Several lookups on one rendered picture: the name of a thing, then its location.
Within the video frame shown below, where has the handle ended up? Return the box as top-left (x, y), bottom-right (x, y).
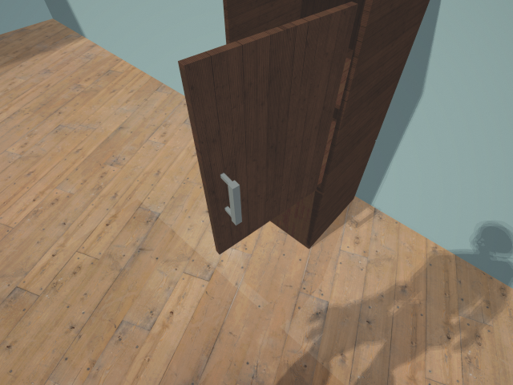
top-left (220, 173), bottom-right (242, 225)

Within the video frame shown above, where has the cupboard door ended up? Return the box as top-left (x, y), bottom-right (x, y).
top-left (178, 2), bottom-right (358, 254)

